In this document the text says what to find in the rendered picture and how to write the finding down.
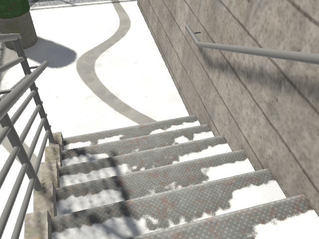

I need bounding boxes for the stairs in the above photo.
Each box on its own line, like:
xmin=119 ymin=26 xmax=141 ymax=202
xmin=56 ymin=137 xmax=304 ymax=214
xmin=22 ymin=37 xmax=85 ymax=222
xmin=51 ymin=115 xmax=319 ymax=239

